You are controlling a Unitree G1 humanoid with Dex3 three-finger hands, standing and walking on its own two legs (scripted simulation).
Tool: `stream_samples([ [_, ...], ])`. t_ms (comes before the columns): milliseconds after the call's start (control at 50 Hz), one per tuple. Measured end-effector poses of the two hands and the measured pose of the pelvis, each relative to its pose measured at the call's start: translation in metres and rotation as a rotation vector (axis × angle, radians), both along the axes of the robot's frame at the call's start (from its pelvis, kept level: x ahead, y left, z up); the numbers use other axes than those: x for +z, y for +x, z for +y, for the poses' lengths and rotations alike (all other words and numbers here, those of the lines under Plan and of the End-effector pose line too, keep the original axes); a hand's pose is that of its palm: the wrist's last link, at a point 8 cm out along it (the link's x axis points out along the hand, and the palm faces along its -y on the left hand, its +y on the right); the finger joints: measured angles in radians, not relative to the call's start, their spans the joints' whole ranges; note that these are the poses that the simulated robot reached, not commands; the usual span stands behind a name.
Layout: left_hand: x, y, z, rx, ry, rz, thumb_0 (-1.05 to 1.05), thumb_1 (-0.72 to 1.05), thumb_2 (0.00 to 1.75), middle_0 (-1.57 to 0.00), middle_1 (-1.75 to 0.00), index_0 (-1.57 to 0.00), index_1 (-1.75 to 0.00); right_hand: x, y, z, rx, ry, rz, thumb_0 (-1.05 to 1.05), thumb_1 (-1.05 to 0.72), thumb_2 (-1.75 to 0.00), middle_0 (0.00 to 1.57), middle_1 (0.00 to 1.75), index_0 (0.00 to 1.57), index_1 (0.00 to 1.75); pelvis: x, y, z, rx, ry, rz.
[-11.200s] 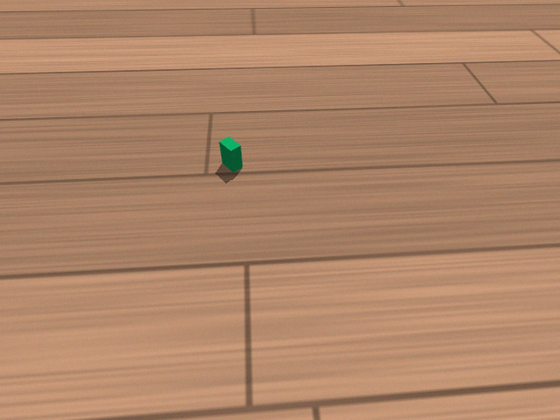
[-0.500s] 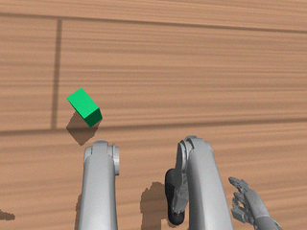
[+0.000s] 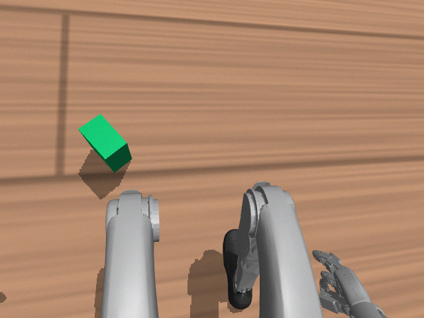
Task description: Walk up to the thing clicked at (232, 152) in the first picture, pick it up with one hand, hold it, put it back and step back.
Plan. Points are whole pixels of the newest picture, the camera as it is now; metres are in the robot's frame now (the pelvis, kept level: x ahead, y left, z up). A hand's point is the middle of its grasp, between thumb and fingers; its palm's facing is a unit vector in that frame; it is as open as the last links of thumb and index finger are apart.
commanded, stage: approach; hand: left
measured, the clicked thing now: (108, 145) +0.48 +0.22 -0.30
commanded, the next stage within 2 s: close in in 0.38 s
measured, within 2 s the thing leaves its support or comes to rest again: neither
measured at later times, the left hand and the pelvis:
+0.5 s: hand (49, 157) +0.42 +0.32 -0.21, palm faces +0.14 -0.99 +0.05, open 17.5 cm; pelvis +0.00 +0.01 -0.07, yaw -5 degrees
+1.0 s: hand (91, 155) +0.44 +0.24 -0.25, palm faces +0.15 -0.99 +0.03, open 17.6 cm; pelvis -0.02 +0.03 -0.09, yaw -9 degrees
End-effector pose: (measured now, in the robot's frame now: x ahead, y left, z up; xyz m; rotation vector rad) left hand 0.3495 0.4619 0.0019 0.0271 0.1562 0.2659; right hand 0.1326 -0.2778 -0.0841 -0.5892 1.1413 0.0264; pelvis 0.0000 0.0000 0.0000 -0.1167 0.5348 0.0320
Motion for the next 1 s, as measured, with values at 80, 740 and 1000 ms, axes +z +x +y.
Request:
stream_samples([
  [80, -0.031, 0.006, -0.009, -0.01, -0.017, -0.039, -0.01, -0.57, 0.01, -0.07, -0.06, -0.07, -0.05, -0.006, 0.004, 0.002, 0.044, -0.014, 0.001, 0.0, -0.9, -0.89, 0.21, 0.3, 0.21, 0.3, -0.013, 0.0, 0.0, -0.007, -0.007, -0.014],
  [740, -0.253, 0.05, -0.146, -0.09, -0.127, -0.075, -0.02, -0.6, 0.0, -0.06, -0.08, -0.09, -0.05, -0.02, -0.009, 0.04, 0.348, -0.236, 0.18, 0.0, -0.91, -0.89, 0.21, 0.3, 0.21, 0.3, -0.087, -0.015, 0.022, -0.071, -0.181, -0.295],
  [1000, -0.253, 0.057, -0.167, -0.11, -0.053, -0.099, -0.02, -0.61, 0.01, -0.06, -0.08, -0.09, -0.05, -0.008, -0.046, 0.04, 0.334, -0.282, 0.293, 0.0, -0.92, -0.9, 0.21, 0.3, 0.21, 0.3, -0.087, -0.022, 0.031, -0.078, -0.227, -0.334],
])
